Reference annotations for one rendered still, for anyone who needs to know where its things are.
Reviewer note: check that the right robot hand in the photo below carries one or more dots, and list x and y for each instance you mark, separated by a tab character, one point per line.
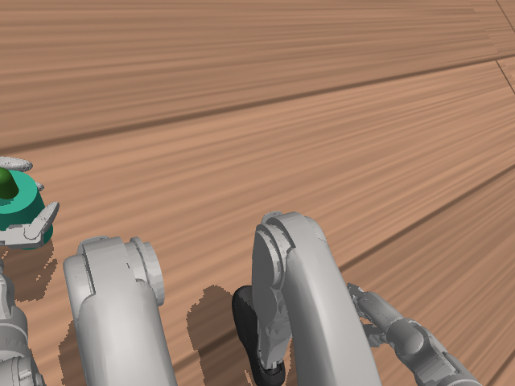
378	311

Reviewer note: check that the left robot hand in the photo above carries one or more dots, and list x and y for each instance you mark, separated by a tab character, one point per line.
19	236

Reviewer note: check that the left robot arm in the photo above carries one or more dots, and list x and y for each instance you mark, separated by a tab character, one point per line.
17	367

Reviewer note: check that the right robot arm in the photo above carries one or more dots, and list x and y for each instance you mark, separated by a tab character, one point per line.
426	357

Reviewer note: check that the right robot foot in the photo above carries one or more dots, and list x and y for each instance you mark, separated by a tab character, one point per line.
246	322

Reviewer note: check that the bottle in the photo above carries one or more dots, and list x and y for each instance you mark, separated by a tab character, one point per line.
20	201

